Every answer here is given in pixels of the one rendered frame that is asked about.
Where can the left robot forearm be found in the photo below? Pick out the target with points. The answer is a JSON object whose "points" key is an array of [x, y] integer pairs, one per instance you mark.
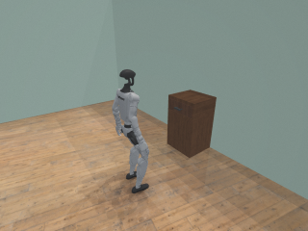
{"points": [[117, 118]]}

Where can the robot left hand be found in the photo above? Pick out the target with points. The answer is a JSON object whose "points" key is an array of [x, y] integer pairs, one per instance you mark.
{"points": [[118, 129]]}

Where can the right robot upper arm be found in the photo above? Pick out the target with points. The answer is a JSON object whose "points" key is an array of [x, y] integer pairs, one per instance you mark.
{"points": [[134, 101]]}

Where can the drawer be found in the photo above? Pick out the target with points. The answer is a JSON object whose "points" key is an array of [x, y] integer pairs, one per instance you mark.
{"points": [[187, 110]]}

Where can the left robot upper arm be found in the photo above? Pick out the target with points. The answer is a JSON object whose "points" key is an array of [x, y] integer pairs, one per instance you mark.
{"points": [[115, 105]]}

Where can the right robot forearm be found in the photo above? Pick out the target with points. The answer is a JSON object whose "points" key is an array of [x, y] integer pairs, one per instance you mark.
{"points": [[136, 129]]}

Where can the robot right hand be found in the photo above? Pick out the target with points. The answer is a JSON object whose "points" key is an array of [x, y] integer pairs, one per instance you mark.
{"points": [[143, 146]]}

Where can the cabinet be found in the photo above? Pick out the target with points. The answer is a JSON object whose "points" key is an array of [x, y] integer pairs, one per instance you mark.
{"points": [[191, 136]]}

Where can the robot torso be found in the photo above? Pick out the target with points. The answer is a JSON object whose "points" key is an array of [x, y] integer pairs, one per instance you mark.
{"points": [[124, 106]]}

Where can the right robot shin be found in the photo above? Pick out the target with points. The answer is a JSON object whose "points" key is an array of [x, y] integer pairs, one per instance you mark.
{"points": [[140, 172]]}

